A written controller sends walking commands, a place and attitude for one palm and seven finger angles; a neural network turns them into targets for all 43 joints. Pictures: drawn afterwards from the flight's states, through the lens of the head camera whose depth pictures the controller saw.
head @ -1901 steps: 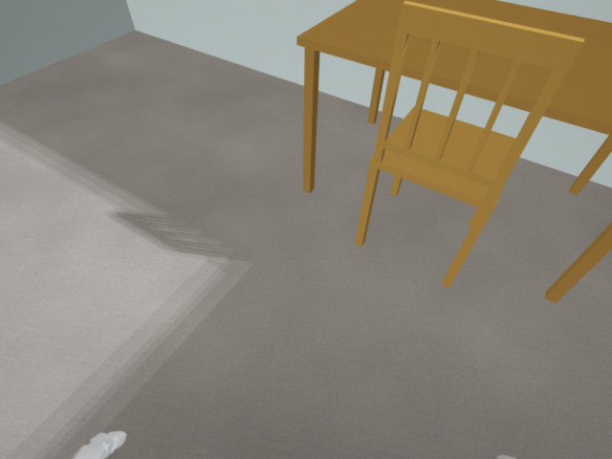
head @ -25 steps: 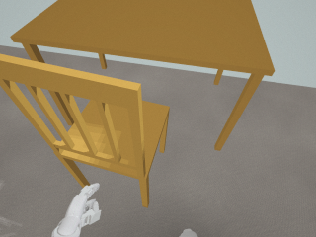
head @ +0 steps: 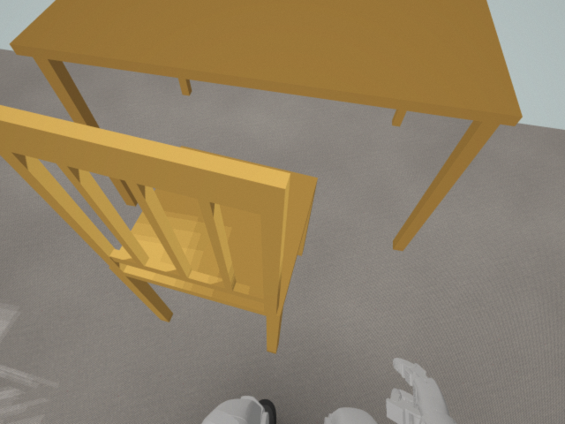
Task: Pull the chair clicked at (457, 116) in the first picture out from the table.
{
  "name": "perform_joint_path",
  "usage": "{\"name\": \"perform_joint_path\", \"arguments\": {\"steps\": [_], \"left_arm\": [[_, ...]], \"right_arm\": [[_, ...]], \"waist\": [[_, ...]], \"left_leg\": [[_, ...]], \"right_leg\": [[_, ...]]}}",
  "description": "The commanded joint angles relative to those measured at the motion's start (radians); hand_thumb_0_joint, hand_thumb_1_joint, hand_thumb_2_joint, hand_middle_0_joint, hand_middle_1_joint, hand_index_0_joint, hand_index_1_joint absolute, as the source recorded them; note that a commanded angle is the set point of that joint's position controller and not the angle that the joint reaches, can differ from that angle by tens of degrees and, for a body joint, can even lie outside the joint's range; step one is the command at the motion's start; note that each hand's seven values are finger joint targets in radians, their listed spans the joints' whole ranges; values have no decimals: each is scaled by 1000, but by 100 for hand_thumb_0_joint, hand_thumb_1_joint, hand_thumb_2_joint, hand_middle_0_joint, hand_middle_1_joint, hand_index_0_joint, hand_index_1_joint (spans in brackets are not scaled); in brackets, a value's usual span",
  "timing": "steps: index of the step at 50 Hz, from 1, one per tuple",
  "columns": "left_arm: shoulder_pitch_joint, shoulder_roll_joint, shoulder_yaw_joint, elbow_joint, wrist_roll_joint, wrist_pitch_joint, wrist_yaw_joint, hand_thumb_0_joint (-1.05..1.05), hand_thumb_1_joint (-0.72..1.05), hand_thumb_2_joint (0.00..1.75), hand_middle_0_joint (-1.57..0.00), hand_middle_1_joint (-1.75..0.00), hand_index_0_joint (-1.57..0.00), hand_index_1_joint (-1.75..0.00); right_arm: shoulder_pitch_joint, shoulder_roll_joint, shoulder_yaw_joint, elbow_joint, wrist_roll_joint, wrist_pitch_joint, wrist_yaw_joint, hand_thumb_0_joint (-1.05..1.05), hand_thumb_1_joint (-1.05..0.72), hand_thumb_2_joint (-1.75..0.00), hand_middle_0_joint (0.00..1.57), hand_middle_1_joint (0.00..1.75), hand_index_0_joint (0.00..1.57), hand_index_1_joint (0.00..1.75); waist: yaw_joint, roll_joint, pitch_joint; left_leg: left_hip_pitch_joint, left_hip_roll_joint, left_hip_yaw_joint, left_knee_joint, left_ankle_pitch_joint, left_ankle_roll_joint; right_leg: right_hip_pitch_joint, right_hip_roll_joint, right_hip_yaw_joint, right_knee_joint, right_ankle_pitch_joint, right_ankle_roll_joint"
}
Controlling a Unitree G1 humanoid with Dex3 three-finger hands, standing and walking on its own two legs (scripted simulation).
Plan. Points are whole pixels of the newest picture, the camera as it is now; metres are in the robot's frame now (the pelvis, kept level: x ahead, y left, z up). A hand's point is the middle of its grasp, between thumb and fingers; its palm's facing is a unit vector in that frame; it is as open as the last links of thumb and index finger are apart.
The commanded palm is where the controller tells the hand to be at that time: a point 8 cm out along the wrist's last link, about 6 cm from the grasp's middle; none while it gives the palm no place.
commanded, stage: come to a stop and stand still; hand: left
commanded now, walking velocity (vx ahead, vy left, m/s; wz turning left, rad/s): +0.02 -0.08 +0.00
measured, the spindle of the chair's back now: (166, 236) +0.38 +0.24 -0.06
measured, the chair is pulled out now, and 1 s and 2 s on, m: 0.29 0.29 0.29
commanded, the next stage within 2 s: look again from close up in 0.38 s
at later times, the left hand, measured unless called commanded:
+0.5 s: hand out of the picture +0.03 +0.17 -0.16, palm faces -0.07 -0.97 -0.23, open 7.2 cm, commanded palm none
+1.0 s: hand out of the picture +0.05 +0.18 -0.16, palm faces -0.04 -0.96 -0.26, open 7.3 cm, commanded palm none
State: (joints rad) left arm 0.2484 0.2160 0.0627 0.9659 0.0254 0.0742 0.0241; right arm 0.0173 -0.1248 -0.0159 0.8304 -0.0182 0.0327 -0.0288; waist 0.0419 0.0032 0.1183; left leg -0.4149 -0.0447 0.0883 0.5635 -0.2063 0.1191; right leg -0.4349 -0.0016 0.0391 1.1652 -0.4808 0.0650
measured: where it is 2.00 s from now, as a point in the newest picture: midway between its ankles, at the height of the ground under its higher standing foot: outside the picture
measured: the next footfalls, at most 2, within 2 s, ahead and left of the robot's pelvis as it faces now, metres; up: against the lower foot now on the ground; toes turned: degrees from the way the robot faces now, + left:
right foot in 0.16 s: -0.03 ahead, -0.13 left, +0.00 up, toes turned -2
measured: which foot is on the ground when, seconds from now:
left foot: down 0.00-1.00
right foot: up 0.00-0.14, down 0.16-1.00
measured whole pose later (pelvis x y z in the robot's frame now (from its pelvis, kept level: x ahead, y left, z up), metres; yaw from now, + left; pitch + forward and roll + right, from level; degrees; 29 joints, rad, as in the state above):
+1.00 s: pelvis +0.00 -0.03 +0.01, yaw -2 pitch +0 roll +0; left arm 0.22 0.25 -0.01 1.00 0.02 -0.01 0.03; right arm 0.06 -0.27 -0.02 0.98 -0.02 -0.02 0.00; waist 0.02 -0.01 0.05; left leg -0.31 -0.05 0.07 0.48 -0.17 0.07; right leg -0.12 0.02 -0.01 0.47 -0.36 -0.02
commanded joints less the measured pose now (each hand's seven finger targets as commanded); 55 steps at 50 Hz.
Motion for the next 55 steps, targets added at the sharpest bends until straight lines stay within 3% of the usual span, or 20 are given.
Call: {"name": "perform_joint_path", "arguments": {"steps": [1, 4, 6, 8, 9, 10, 12, 18, 23, 24, 25, 27, 29, 30, 32, 35, 39, 43, 49, 55], "left_arm": [[41, 80, -1, -80, 9, -25, 0, 0, 90, 90, -20, -30, -20, -30], [50, 65, -16, -86, 1, -34, 5, 0, 90, 90, -20, -30, -20, -30], [91, 69, -19, -63, -6, -37, 13, 0, 90, 90, -20, -30, -20, -30], [85, 84, -26, -52, -7, -45, 24, 0, 90, 90, -20, -30, -20, -30], [62, 80, -31, -54, -7, -46, 25, 0, 90, 90, -20, -30, -20, -30], [48, 69, -29, -53, -2, -52, 27, 0, 90, 90, -20, -30, -20, -30], [28, 56, -35, -46, -2, -60, 26, 0, 90, 90, -20, -30, -20, -30], [84, 59, -42, -1, -7, -59, 27, 0, 90, 90, -20, -30, -20, -30], [116, 42, -46, 47, -11, -71, 25, 0, 90, 90, -20, -30, -20, -30], [16, 241, -39, -49, -3, -96, 19, 0, 90, 90, -20, -30, -20, -30], [58, 227, -9, -49, -11, -81, 18, 0, 90, 90, -20, -30, -20, -30], [145, 178, -10, -16, -4, -87, 21, 0, 90, 90, -20, -30, -20, -30], [86, 141, -24, -29, -8, -94, 25, 0, 90, 90, -20, -30, -20, -30], [8, 147, -23, -42, -12, -94, 29, 0, 90, 90, -20, -30, -20, -30], [-51, 160, -19, -62, -12, -100, 32, 0, 90, 90, -20, -30, -20, -30], [25, 153, -25, -32, -13, -106, 30, 0, 90, 90, -20, -30, -20, -30], [73, 158, -34, 0, -4, -93, 24, 0, 90, 90, -20, -30, -20, -30], [49, 188, -30, 8, -3, -103, 19, 0, 90, 90, -20, -30, -20, -30], [16, 210, -34, -3, -1, -107, 16, 0, 90, 90, -20, -30, -20, -30], [0, 217, -38, 2, -4, -100, 14, 0, 90, 90, -20, -30, -20, -30]], "right_arm": [[179, -187, -70, 12, 2, -11, -28, 0, -90, -90, 20, 30, 20, 30], [233, -178, -74, 55, 6, -22, -22, 0, -90, -90, 20, 30, 20, 30], [236, -172, -72, 77, 14, -21, -10, 0, -90, -90, 20, 30, 20, 30], [235, -137, -63, 94, 18, -17, 3, 0, -90, -90, 20, 30, 20, 30], [250, -125, -61, 107, 14, -13, 8, 0, -90, -90, 20, 30, 20, 30], [246, -122, -62, 109, 5, -11, 12, 0, -90, -90, 20, 30, 20, 30], [258, -135, -59, 136, 5, -10, 16, 0, -90, -90, 20, 30, 20, 30], [324, -136, -43, 206, 0, -12, 22, 0, -90, -90, 20, 30, 20, 30], [378, -126, -36, 251, 1, -20, 18, 0, -90, -90, 20, 30, 20, 30], [308, -307, -46, 94, -10, -40, 17, 0, -90, -90, 20, 30, 20, 30], [208, -336, -83, 79, -13, -48, 9, 0, -90, -90, 20, 30, 20, 30], [193, -298, -81, 69, -10, -38, 10, 0, -90, -90, 20, 30, 20, 30], [265, -194, -59, 89, -13, -33, 18, 0, -90, -90, 20, 30, 20, 30], [300, -173, -59, 110, -15, -28, 21, 0, -90, -90, 20, 30, 20, 30], [317, -191, -64, 115, -10, -36, 20, 0, -90, -90, 20, 30, 20, 30], [267, -240, -53, 110, -5, -60, 14, 0, -90, -90, 20, 30, 20, 30], [183, -293, -52, 108, -2, -59, 12, 0, -90, -90, 20, 30, 20, 30], [133, -299, -51, 106, 2, -66, 13, 0, -90, -90, 20, 30, 20, 30], [82, -306, -41, 115, 7, -72, 15, 0, -90, -90, 20, 30, 20, 30], [41, -308, -29, 135, 10, -65, 13, 0, -90, -90, 20, 30, 20, 30]], "waist": [[-86, 96, -247], [-81, 73, -265], [-54, 27, -261], [-57, -25, -213], [-64, 16, -184], [-61, -78, -157], [-70, -133, -118], [-53, 85, -21], [-51, 43, -28], [-69, 151, 123], [-22, 98, -27], [-10, -27, -109], [-59, -188, -135], [-93, -179, -105], [-117, -81, -100], [-69, 5, -148], [-32, 60, -78], [-41, -3, -122], [-45, -3, -210], [-41, 9, -153]], "left_leg": [[388, 293, -338, -185, 262, 72], [388, 272, -334, -187, 343, 44], [304, 238, -299, -205, 159, -27], [234, 168, -259, -243, -80, -98], [211, 156, -270, -280, -135, -107], [219, 149, -255, -272, -156, -94], [267, 142, -224, -265, -158, -82], [188, 142, -233, -367, -295, -83], [213, 135, -227, -349, -238, -79], [123, 108, -228, -363, -201, -79], [41, 179, -280, -346, -366, -74], [39, 125, -242, -261, -257, -84], [119, 56, -138, 2, -85, -105], [155, 48, -121, 71, -65, -111], [203, 78, -137, 37, -4, -101], [229, 149, -209, -68, 165, -60], [190, 205, -305, -205, 15, -21], [251, 173, -246, -177, 87, -40], [349, 160, -192, -106, 316, -53], [326, 155, -183, -125, 301, -62]], "right_leg": [[-46, -34, -9, -279, -31, 1], [91, -24, -34, -602, 29, -24], [220, -27, -40, -762, 197, -50], [234, -86, 43, -790, 217, -103], [210, -99, 40, -785, 164, -121], [177, -90, 51, -794, 134, -124], [110, -97, 60, -828, 68, -120], [121, -67, 33, -817, 21, -113], [135, -73, 33, -840, 63, -117], [99, 5, -55, -685, 44, -136], [151, -19, -50, -657, -3, -137], [220, -46, -1, -737, 31, -170], [111, -199, 198, -878, -20, -219], [32, -233, 214, -902, -46, -232], [9, -180, 152, -840, 61, -208], [135, -83, 68, -721, 277, -144], [145, -43, 20, -717, 163, -121], [171, -73, 50, -763, 241, -122], [216, -104, 66, -778, 406, -111], [226, -112, 69, -807, 419, -101]]}}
